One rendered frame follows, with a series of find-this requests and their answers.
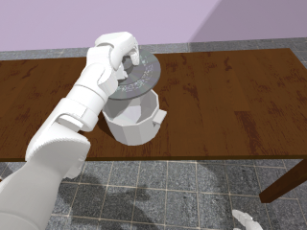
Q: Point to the lid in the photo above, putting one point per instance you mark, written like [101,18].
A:
[140,80]

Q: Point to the robot left upper arm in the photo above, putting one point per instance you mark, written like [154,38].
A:
[28,196]

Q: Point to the knob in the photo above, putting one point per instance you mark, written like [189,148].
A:
[127,64]

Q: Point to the right robot hand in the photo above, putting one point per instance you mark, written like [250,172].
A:
[246,220]

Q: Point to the left robot hand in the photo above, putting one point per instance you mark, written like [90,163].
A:
[128,44]

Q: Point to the table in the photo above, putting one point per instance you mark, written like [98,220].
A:
[221,105]

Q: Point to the robot left forearm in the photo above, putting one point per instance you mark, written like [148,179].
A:
[79,110]

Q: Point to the pot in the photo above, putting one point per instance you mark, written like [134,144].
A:
[134,122]

